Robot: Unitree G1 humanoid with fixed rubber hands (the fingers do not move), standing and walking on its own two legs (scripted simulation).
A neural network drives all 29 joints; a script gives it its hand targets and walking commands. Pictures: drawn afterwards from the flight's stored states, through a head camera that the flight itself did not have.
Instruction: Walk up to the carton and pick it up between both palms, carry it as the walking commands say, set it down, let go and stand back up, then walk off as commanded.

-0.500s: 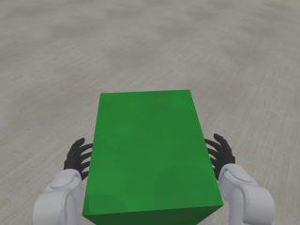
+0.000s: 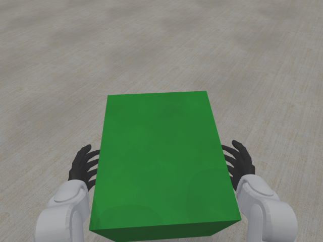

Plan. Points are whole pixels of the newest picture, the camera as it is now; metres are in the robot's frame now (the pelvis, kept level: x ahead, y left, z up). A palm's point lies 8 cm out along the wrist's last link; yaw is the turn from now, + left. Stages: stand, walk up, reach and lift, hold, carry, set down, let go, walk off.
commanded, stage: carry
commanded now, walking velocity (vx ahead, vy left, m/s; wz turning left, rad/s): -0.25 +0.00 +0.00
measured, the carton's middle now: (161, 168) +0.31 -0.01 +0.02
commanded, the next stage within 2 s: none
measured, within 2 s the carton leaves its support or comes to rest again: neither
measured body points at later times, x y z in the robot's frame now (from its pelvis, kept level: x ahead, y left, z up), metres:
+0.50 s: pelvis -0.16 +0.03 +0.00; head -0.17 +0.06 +0.45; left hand +0.08 +0.21 +0.07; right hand +0.09 -0.13 +0.10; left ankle -0.20 +0.13 -0.73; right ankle +0.01 -0.06 -0.70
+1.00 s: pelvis -0.33 +0.04 +0.00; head -0.32 +0.04 +0.45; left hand -0.08 +0.21 +0.08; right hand -0.08 -0.13 +0.09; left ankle -0.34 +0.15 -0.66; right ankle -0.30 -0.07 -0.73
